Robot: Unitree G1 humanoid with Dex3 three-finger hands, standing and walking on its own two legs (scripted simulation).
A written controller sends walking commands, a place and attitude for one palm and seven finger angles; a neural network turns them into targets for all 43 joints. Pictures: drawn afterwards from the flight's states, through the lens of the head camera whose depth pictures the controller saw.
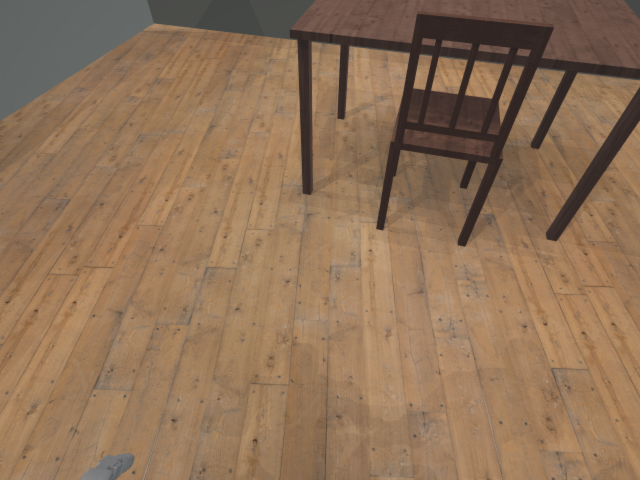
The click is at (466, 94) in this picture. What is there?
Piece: chair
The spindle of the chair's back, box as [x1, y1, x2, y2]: [449, 44, 479, 128]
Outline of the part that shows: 479,44 472,44 449,127 454,128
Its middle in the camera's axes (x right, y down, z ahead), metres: +0.44 -0.47 +1.20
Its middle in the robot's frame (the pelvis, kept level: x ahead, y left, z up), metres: +1.22 -0.39 -0.09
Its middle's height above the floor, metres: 0.68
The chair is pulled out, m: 0.00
